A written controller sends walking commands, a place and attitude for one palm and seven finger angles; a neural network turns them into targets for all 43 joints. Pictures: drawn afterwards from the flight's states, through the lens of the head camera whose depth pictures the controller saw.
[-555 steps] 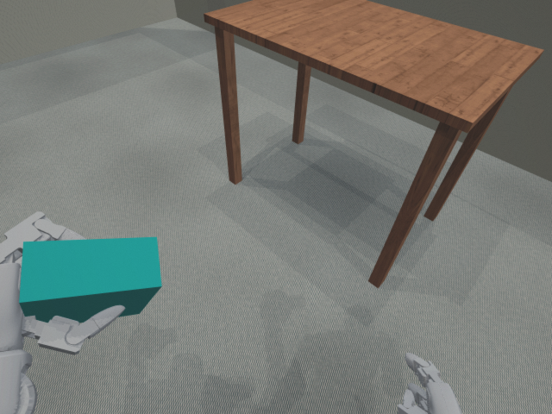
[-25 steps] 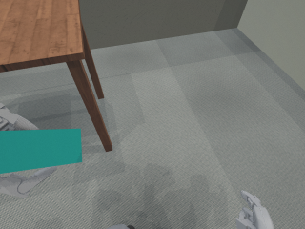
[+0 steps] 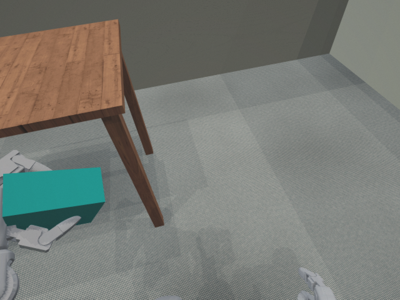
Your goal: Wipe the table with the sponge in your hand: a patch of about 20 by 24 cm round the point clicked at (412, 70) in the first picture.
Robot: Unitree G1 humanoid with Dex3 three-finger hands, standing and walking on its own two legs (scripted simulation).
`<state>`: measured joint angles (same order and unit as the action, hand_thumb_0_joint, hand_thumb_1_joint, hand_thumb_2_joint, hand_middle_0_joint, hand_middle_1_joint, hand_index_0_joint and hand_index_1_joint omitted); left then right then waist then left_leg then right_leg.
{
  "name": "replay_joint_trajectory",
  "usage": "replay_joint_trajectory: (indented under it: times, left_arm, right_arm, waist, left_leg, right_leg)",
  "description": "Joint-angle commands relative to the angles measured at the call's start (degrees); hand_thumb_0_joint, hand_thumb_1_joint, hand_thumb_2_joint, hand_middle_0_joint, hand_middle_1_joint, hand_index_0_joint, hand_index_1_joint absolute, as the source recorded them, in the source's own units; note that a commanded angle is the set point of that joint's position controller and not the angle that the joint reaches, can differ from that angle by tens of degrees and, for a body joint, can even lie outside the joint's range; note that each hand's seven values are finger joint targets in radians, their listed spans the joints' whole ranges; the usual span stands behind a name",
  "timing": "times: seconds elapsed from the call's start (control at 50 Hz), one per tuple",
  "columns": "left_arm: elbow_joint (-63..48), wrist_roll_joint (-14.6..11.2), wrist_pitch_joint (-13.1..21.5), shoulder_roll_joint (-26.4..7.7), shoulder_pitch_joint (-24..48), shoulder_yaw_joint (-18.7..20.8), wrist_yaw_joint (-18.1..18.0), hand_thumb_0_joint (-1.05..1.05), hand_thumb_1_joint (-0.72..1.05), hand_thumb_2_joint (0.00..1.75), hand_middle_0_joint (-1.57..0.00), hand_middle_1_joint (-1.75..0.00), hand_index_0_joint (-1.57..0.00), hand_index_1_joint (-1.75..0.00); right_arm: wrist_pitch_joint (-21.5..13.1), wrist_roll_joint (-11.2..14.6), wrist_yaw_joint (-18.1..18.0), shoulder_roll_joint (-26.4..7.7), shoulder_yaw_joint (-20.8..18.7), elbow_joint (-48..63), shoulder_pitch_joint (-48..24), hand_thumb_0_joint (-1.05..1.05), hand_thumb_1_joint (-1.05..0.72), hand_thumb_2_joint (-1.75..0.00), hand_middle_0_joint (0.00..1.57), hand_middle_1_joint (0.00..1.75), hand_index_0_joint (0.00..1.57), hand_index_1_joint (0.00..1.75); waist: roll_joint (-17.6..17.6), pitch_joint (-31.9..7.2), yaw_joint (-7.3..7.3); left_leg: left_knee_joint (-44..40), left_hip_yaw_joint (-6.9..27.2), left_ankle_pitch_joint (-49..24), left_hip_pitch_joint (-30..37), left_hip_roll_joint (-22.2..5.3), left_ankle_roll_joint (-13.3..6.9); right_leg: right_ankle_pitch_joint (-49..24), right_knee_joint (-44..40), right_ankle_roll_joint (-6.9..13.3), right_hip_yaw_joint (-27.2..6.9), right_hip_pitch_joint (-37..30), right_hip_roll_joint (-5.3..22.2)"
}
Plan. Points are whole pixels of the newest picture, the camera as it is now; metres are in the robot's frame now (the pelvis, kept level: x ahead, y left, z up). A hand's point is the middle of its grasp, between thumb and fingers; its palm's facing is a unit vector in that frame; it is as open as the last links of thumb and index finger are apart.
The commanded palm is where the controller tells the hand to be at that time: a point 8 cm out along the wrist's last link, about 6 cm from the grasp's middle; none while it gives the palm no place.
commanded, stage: take the last steps up to it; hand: left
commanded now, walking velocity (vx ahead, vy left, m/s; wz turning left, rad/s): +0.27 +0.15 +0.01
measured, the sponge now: (69, 201) +0.23 +0.22 +0.15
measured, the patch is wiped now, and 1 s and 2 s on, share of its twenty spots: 0.00 0.00 0.00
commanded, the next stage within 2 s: come to a stop and stand still in 0.90 s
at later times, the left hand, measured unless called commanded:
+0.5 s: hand (24, 145) +0.31 +0.32 +0.19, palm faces +0.38 -0.83 -0.41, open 9.7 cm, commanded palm +0.25 +0.37 +0.19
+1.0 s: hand (35, 135) +0.34 +0.32 +0.18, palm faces +0.31 -0.82 -0.48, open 9.7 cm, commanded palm +0.28 +0.39 +0.19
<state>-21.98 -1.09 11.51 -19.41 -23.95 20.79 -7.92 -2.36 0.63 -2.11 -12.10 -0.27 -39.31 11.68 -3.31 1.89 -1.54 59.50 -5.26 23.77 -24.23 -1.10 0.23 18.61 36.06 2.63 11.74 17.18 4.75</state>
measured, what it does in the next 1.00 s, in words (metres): walks ahead: left foot, then right foot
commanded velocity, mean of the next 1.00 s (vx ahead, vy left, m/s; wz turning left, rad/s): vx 0.18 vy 0.14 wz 0.00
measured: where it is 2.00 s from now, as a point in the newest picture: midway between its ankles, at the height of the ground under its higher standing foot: outside the picture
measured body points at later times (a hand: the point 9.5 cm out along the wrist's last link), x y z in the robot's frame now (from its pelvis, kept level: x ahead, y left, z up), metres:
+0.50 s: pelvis +0.08 +0.09 +0.00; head +0.12 +0.10 +0.45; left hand +0.29 +0.37 +0.21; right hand +0.25 -0.11 -0.09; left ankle +0.13 +0.19 -0.73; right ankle +0.06 -0.02 -0.65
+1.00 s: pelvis +0.12 +0.11 +0.02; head +0.17 +0.09 +0.46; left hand +0.32 +0.37 +0.21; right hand +0.28 -0.17 -0.08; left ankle +0.16 +0.29 -0.66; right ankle +0.12 +0.02 -0.73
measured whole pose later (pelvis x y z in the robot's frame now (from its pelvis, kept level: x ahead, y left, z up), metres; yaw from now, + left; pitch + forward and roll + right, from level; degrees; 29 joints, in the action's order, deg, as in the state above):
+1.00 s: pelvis +0.12 +0.11 +0.02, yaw +1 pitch +0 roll +4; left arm -30.6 -0.6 13.2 -20.7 -29.6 18.1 -8.1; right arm -1.4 0.1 -2.7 -16.8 -3.0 -34.9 10.5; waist 1.9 5.7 1.3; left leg 51.2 -3.8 16.5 -28.6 -4.9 2.3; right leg 15.4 28.2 2.0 10.1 13.1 6.8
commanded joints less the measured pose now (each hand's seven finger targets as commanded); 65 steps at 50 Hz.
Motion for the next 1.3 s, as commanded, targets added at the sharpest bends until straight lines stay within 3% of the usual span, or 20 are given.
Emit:
replay_joint_trajectory:
  times: [0.0, 0.08, 0.16, 0.24, 0.26, 0.3, 0.34, 0.42, 0.62, 0.66, 0.7, 0.74, 0.8, 0.88, 1.0, 1.06, 1.1, 1.12, 1.14, 1.28]
  left_arm:
    - [-17.31, 0.10, 5.46, -11.94, 4.98, 5.05, -0.62, 0.00, 0.10, 1.30, -1.20, -1.60, -1.20, -1.60]
    - [-24.47, 0.37, 7.17, -15.44, 1.50, 8.41, -1.87, 0.00, 0.10, 1.30, -1.20, -1.60, -1.20, -1.60]
    - [-24.95, -0.45, 6.29, -14.28, -6.16, 11.42, -2.92, 0.00, 0.10, 1.30, -1.20, -1.60, -1.20, -1.60]
    - [-21.27, -0.55, 5.81, -11.77, -4.89, 10.42, -3.24, 0.00, 0.10, 1.30, -1.20, -1.60, -1.20, -1.60]
    - [-21.34, -0.60, 6.23, -10.83, -2.76, 9.13, -3.05, 0.00, 0.10, 1.30, -1.20, -1.60, -1.20, -1.60]
    - [-22.50, -0.32, 6.98, -10.16, -0.81, 7.06, -2.72, 0.00, 0.10, 1.30, -1.20, -1.60, -1.20, -1.60]
    - [-18.51, 0.29, 7.10, -13.80, 1.79, 8.53, -2.17, 0.00, 0.10, 1.30, -1.20, -1.60, -1.20, -1.60]
    - [-28.94, 0.06, 6.93, -11.28, 0.56, 5.44, -1.14, 0.00, 0.10, 1.30, -1.20, -1.60, -1.20, -1.60]
    - [-15.72, -1.43, 2.58, -11.84, -3.20, 8.44, -1.44, 0.00, 0.10, 1.30, -1.20, -1.60, -1.20, -1.60]
    - [-12.33, -0.92, 2.01, -11.52, -1.03, 7.63, -1.30, 0.00, 0.10, 1.30, -1.20, -1.60, -1.20, -1.60]
    - [-10.26, -0.92, 1.62, -13.28, 0.76, 7.44, -1.27, 0.00, 0.10, 1.30, -1.20, -1.60, -1.20, -1.60]
    - [-9.68, -1.38, 2.17, -10.70, 3.65, 5.16, -0.80, 0.00, 0.10, 1.30, -1.20, -1.60, -1.20, -1.60]
    - [-15.03, -0.32, 4.41, -11.95, 3.26, 5.38, -1.16, 0.00, 0.10, 1.30, -1.20, -1.60, -1.20, -1.60]
    - [-22.14, 0.00, 6.23, -14.54, 1.15, 7.34, -2.00, 0.00, 0.10, 1.30, -1.20, -1.60, -1.20, -1.60]
    - [-22.16, -1.05, 5.10, -13.55, -8.96, 11.05, -3.08, 0.00, 0.10, 1.30, -1.20, -1.60, -1.20, -1.60]
    - [-20.40, -1.13, 4.18, -11.89, -6.93, 10.17, -3.39, 0.00, 0.10, 1.30, -1.20, -1.60, -1.20, -1.60]
    - [-20.34, -1.44, 4.07, -10.06, -5.34, 7.71, -2.88, 0.00, 0.10, 1.30, -1.20, -1.60, -1.20, -1.60]
    - [-20.97, -1.52, 4.50, -11.02, -3.77, 7.72, -2.59, 0.00, 0.10, 1.30, -1.20, -1.60, -1.20, -1.60]
    - [-19.71, -0.81, 4.96, -11.51, -2.34, 7.35, -2.14, 0.00, 0.10, 1.30, -1.20, -1.60, -1.20, -1.60]
    - [-33.10, -0.57, 3.93, -11.51, 3.52, 4.07, -0.68, 0.00, 0.10, 1.30, -1.20, -1.60, -1.20, -1.60]
  right_arm:
    - [-2.45, -0.35, -0.24, -5.29, -2.04, 10.44, -7.19, 0.00, -0.90, -0.90, 0.20, 0.30, 0.20, 0.30]
    - [-2.34, -0.89, -0.18, -5.21, -2.66, 11.20, -6.57, 0.00, -0.90, -0.90, 0.20, 0.30, 0.20, 0.30]
    - [-2.29, -0.94, -0.22, -3.86, -3.35, 13.99, -4.90, 0.00, -0.90, -0.90, 0.20, 0.30, 0.20, 0.30]
    - [-1.84, -0.61, -1.26, -4.46, -4.46, 14.00, -2.62, 0.00, -0.90, -0.90, 0.20, 0.30, 0.20, 0.30]
    - [-1.89, -0.26, -1.63, -5.44, -5.13, 13.93, -1.72, 0.00, -0.90, -0.90, 0.20, 0.30, 0.20, 0.30]
    - [-2.43, 0.26, -1.32, -7.50, -5.69, 14.97, -1.97, 0.00, -0.90, -0.90, 0.20, 0.30, 0.20, 0.30]
    - [-3.16, -0.49, -1.10, -6.82, -4.53, 13.52, -4.22, 0.00, -0.90, -0.90, 0.20, 0.30, 0.20, 0.30]
    - [-4.98, 0.62, -0.01, -5.36, -4.00, 12.71, -4.19, 0.00, -0.90, -0.90, 0.20, 0.30, 0.20, 0.30]
    - [-4.51, -0.22, -1.73, -4.83, -1.77, 11.03, -3.46, 0.00, -0.90, -0.90, 0.20, 0.30, 0.20, 0.30]
    - [-3.57, -0.01, -1.97, -5.14, -1.91, 10.88, -3.80, 0.00, -0.90, -0.90, 0.20, 0.30, 0.20, 0.30]
    - [-3.14, -0.09, -1.13, -4.23, -1.54, 12.74, -5.76, 0.00, -0.90, -0.90, 0.20, 0.30, 0.20, 0.30]
    - [-3.25, 0.19, 0.03, -6.35, -2.60, 11.07, -4.56, 0.00, -0.90, -0.90, 0.20, 0.30, 0.20, 0.30]
    - [-2.23, -0.24, -0.31, -4.90, -1.25, 10.91, -7.26, 0.00, -0.90, -0.90, 0.20, 0.30, 0.20, 0.30]
    - [-2.07, -0.77, -0.55, -5.70, -2.28, 11.49, -6.64, 0.00, -0.90, -0.90, 0.20, 0.30, 0.20, 0.30]
    - [-1.90, -0.75, -0.80, -4.30, -3.06, 14.82, -4.52, 0.00, -0.90, -0.90, 0.20, 0.30, 0.20, 0.30]
    - [-1.47, -0.58, -1.65, -4.68, -3.45, 14.79, -2.69, 0.00, -0.90, -0.90, 0.20, 0.30, 0.20, 0.30]
    - [-1.10, 0.01, -2.42, -6.50, -4.20, 15.55, -2.48, 0.00, -0.90, -0.90, 0.20, 0.30, 0.20, 0.30]
    - [-1.04, 0.07, -2.32, -7.77, -4.62, 15.66, -2.31, 0.00, -0.90, -0.90, 0.20, 0.30, 0.20, 0.30]
    - [-1.29, 0.01, -1.81, -7.78, -4.72, 15.79, -1.96, 0.00, -0.90, -0.90, 0.20, 0.30, 0.20, 0.30]
    - [-5.14, -1.19, 1.19, -6.01, -2.59, 14.56, -4.43, 0.00, -0.90, -0.90, 0.20, 0.30, 0.20, 0.30]
  waist:
    - [6.59, -2.43, 0.84]
    - [7.45, -5.55, 1.19]
    - [11.42, -8.65, -0.74]
    - [10.30, -10.55, 1.54]
    - [4.06, -11.45, 2.57]
    - [-14.24, -11.97, 2.10]
    - [-9.28, -9.33, 1.97]
    - [-11.03, -9.42, 1.17]
    - [-4.19, -9.33, 1.14]
    - [1.99, -8.74, 1.09]
    - [22.23, -5.98, 0.82]
    - [18.02, -3.45, 1.69]
    - [7.61, -4.01, 1.18]
    - [7.40, -5.96, 1.43]
    - [13.27, -9.33, -0.75]
    - [12.12, -11.30, 1.33]
    - [1.49, -11.54, 1.73]
    - [-6.55, -11.35, 1.44]
    - [-5.61, -9.97, 1.36]
    - [-13.53, -9.38, 1.20]
  left_leg:
    - [12.65, 6.07, -4.45, -17.37, -4.85, 1.64]
    - [-3.94, 1.48, -7.87, -10.91, -5.38, 1.56]
    - [-20.06, -4.66, -7.52, -3.67, -2.46, 1.12]
    - [-33.35, -8.09, -15.95, 12.75, -0.06, 0.88]
    - [-35.21, -5.66, -16.73, 18.66, -1.89, -0.10]
    - [-39.81, 23.30, -32.74, 26.28, -22.26, -10.87]
    - [-41.40, 21.56, -24.77, 18.33, -22.11, -13.07]
    - [-40.17, 8.85, -24.75, 17.31, -14.55, -10.73]
    - [-39.29, 5.84, -16.53, 12.78, -14.69, -7.29]
    - [-31.49, 3.73, -7.71, 6.03, -11.77, -4.88]
    - [-6.38, -1.01, 7.32, -11.76, -0.12, -0.03]
    - [7.40, 6.99, 1.20, -13.72, -2.08, 1.87]
    - [9.62, 5.43, -3.23, -14.82, -3.17, 2.59]
    - [-0.37, 2.52, -7.09, -10.47, -3.90, 2.34]
    - [-21.28, -3.56, -6.42, -1.05, -1.68, 1.47]
    - [-32.46, -5.36, -15.91, 10.27, -0.19, 1.85]
    - [-36.79, 3.10, -29.84, 20.45, -9.08, -0.89]
    - [-37.36, 16.13, -45.94, 23.98, -19.64, -6.50]
    - [-39.13, 19.63, -48.35, 21.33, -23.35, -9.50]
    - [-40.62, 7.16, -34.67, 15.78, -18.37, -6.12]
  right_leg:
    - [-15.88, -19.75, 5.23, -20.65, -12.04, 18.92]
    - [-27.64, -16.93, 4.10, -9.91, -13.74, 15.84]
    - [-35.66, -13.05, 4.42, -10.13, -17.19, 14.94]
    - [-24.94, -4.03, 0.27, -6.21, -10.65, 10.15]
    - [-20.13, 3.83, -1.17, -5.03, -6.25, 8.38]
    - [21.28, 30.17, -4.31, -5.08, 12.94, -1.75]
    - [17.29, 37.28, -3.74, -8.66, 16.02, 1.48]
    - [7.51, 32.70, -4.72, -6.80, 16.71, 1.90]
    - [4.25, -1.28, -4.62, -1.80, -0.88, -2.06]
    - [-2.70, -12.52, -2.72, -6.04, -9.21, 1.17]
    - [-12.09, -20.83, 6.78, -38.70, -15.99, 21.63]
    - [-14.98, -21.03, 6.01, -33.11, -12.05, 21.78]
    - [-30.72, -16.89, 4.22, -18.89, -13.96, 17.48]
    - [-34.55, -16.03, 3.61, -12.01, -13.89, 15.64]
    - [-35.86, -12.51, 4.27, -11.20, -16.39, 14.13]
    - [-30.77, -7.07, 0.81, -7.53, -12.80, 9.73]
    - [-14.26, 3.29, -3.48, -4.77, -4.52, 3.20]
    - [9.77, 10.49, -4.97, -5.33, 5.31, -0.55]
    - [18.87, 17.99, -4.49, -8.74, 7.97, -2.08]
    - [5.39, 14.78, -5.02, -7.53, 4.50, -2.48]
